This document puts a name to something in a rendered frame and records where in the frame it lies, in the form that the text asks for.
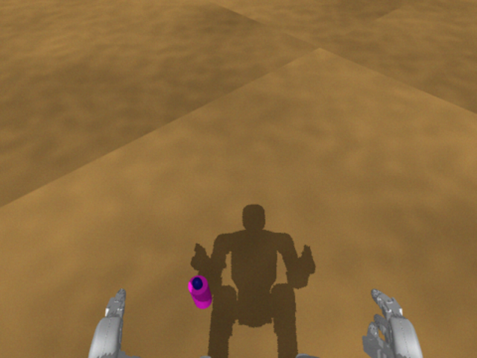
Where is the right robot hand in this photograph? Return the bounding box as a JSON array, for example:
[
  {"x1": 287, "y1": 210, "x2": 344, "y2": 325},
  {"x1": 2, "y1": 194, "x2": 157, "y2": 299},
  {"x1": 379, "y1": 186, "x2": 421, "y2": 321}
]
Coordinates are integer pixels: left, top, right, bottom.
[{"x1": 362, "y1": 289, "x2": 423, "y2": 358}]

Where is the bottle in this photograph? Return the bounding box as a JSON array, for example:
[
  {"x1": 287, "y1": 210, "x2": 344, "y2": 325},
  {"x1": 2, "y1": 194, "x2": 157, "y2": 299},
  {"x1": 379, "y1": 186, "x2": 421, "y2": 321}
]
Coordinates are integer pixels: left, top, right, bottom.
[{"x1": 188, "y1": 275, "x2": 212, "y2": 309}]

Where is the left robot hand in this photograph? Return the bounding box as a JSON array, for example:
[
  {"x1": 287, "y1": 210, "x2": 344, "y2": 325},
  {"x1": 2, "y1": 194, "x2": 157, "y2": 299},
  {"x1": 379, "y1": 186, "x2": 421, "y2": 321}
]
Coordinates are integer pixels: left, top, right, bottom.
[{"x1": 88, "y1": 289, "x2": 141, "y2": 358}]

